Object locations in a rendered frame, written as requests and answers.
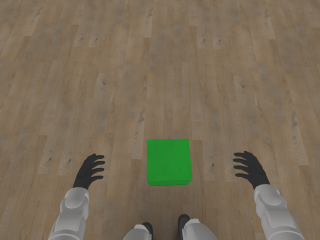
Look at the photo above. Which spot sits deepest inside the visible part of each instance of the right robot forearm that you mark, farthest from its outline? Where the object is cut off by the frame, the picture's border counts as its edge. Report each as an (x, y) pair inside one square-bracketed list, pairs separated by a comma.
[(276, 221)]

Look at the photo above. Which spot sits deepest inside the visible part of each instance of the robot left hand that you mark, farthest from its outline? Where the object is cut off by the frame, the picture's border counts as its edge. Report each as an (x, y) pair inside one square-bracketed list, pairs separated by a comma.
[(83, 178)]

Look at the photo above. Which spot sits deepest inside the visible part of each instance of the right robot shin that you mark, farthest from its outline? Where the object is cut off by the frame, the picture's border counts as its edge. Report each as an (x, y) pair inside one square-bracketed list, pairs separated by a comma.
[(195, 220)]

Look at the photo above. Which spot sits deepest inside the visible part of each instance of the left robot foot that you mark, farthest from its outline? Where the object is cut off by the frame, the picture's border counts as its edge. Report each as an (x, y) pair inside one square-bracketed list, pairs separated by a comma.
[(149, 228)]

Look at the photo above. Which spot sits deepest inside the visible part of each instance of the left robot forearm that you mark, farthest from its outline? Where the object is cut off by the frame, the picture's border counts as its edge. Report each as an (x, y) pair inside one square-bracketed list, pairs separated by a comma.
[(74, 210)]

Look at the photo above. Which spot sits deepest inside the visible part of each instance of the robot right hand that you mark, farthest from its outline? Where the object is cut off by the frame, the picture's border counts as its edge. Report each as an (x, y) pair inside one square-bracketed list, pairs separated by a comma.
[(256, 175)]

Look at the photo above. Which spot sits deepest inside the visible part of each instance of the carton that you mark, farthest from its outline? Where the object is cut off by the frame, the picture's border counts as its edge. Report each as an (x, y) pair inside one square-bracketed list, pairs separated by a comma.
[(168, 162)]

